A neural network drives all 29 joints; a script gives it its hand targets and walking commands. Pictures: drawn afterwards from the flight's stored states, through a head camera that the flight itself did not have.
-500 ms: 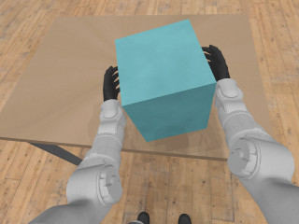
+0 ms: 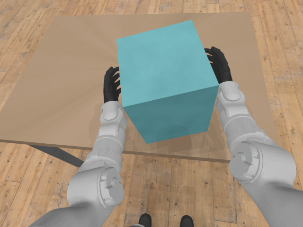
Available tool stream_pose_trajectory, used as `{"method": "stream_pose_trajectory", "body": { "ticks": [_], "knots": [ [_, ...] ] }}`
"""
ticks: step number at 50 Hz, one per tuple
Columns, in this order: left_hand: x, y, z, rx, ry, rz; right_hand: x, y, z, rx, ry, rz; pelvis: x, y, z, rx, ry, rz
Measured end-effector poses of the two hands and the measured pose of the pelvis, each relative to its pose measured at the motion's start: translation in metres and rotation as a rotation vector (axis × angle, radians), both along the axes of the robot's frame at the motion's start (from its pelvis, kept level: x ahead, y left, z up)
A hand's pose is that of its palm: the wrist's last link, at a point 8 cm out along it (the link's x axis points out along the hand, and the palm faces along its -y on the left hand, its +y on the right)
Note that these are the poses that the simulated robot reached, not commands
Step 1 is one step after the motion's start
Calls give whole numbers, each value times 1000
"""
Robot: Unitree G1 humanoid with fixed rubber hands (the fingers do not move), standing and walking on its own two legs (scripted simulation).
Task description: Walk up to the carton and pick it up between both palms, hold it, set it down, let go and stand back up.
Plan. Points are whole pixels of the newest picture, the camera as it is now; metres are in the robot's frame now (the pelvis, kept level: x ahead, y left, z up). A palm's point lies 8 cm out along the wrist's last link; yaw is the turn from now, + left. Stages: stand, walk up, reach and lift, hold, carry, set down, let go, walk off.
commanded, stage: reach and lift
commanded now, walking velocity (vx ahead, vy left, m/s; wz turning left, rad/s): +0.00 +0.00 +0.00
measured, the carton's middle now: (166, 89) +0.47 +0.03 +0.01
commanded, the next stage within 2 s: none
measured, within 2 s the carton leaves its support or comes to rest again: neither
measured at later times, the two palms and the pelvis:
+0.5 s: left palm (111, 100) +0.41 +0.18 +0.04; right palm (221, 79) +0.47 -0.11 +0.07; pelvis +0.00 +0.00 +0.00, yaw +0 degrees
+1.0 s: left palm (108, 110) +0.38 +0.18 +0.04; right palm (221, 90) +0.43 -0.11 +0.06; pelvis -0.03 +0.00 +0.00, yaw +0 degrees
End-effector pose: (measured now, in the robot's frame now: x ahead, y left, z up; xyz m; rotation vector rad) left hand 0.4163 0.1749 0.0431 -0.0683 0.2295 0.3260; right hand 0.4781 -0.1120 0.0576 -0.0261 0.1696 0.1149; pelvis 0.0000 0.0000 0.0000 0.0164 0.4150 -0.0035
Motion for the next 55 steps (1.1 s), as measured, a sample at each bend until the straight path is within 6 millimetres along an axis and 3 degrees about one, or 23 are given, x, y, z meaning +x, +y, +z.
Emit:
{"method": "stream_pose_trajectory", "body": {
  "ticks": [20, 39, 55],
  "knots": [
    [-3, 1, 0, 0, -22, 4, -5, 2, 3, -20, -51, 0, -1, 0, 0, 0, -2, 0],
    [-29, 2, 3, -16, -85, 22, -36, 5, 10, -52, -126, -14, -20, -1, 0, 2, -27, -3],
    [-40, 3, -1, -25, -39, 26, -45, 6, 8, -93, -75, -6, -26, -1, 0, 2, -37, -3]
  ]
}}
